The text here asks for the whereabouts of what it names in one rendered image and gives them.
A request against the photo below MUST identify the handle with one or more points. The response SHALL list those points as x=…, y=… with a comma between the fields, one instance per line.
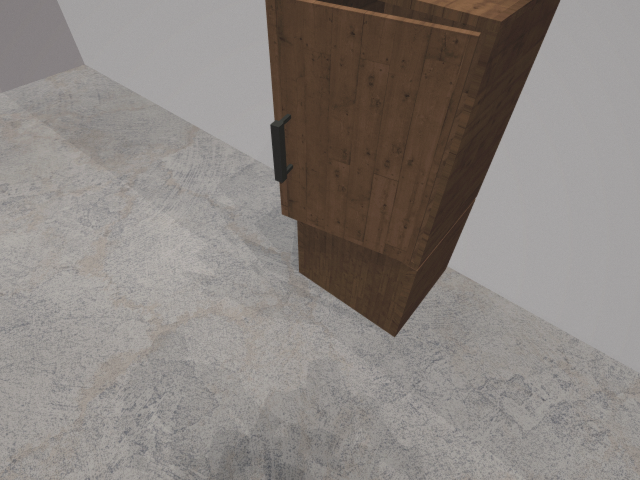
x=279, y=151

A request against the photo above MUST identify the cupboard door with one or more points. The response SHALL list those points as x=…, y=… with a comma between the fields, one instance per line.
x=372, y=99

